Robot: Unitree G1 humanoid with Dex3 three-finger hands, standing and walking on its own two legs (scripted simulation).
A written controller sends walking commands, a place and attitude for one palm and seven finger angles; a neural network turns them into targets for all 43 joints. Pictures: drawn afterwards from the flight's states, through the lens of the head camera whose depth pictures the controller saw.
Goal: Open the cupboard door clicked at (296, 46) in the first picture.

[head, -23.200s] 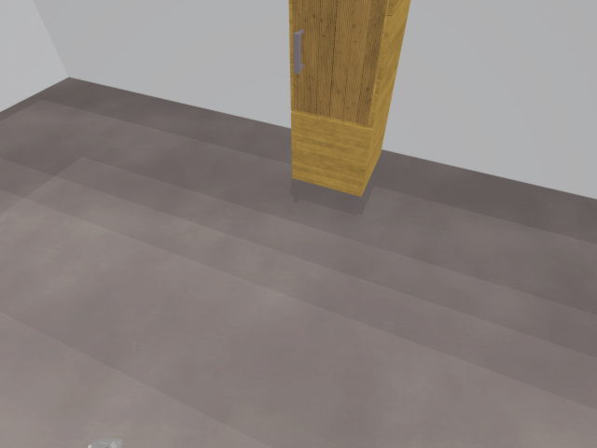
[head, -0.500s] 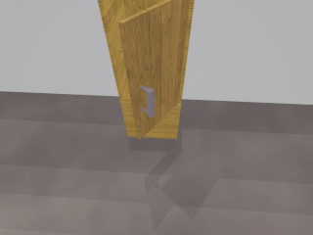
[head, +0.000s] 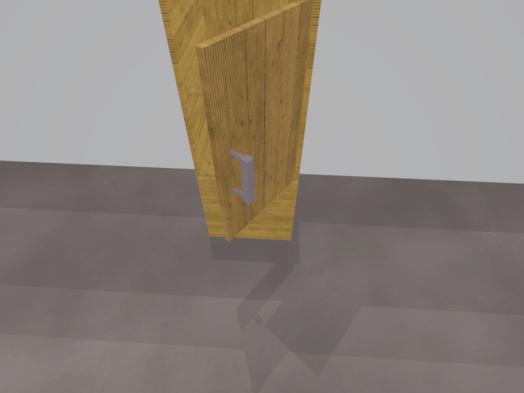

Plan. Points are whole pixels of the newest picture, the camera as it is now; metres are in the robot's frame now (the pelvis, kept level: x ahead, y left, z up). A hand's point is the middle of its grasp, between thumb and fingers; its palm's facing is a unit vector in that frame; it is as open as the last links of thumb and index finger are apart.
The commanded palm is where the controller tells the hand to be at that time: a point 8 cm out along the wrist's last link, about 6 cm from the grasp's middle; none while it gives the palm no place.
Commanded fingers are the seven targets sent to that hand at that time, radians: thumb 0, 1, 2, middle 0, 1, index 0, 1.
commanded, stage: look to check the result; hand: left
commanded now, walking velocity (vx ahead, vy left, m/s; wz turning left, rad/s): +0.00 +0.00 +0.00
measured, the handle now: (241, 177) +0.61 +0.08 -0.08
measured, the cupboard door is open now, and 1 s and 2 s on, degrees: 54 54 54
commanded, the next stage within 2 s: walk to a spot facing it in 0.52 s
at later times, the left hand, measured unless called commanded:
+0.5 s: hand out of the picture +0.01 +0.17 -0.17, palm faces +0.03 -0.98 -0.21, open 7.4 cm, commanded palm none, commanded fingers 0.00 0.90 0.90 -0.20 -0.30 -0.20 -0.30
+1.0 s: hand out of the picture +0.06 +0.18 -0.18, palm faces -0.07 -0.97 -0.23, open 7.4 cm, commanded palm none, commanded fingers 0.00 0.90 0.90 -0.20 -0.30 -0.20 -0.30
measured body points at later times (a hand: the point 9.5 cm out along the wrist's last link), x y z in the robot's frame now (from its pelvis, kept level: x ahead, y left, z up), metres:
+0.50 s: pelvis +0.01 -0.01 +0.00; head +0.02 -0.02 +0.45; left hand +0.01 +0.22 -0.15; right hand +0.02 -0.23 -0.17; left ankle +0.03 +0.12 -0.74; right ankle -0.01 -0.09 -0.74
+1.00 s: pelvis +0.01 -0.01 -0.01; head +0.04 -0.02 +0.44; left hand +0.06 +0.23 -0.16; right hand +0.00 -0.25 -0.17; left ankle +0.03 +0.12 -0.74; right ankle -0.01 -0.09 -0.73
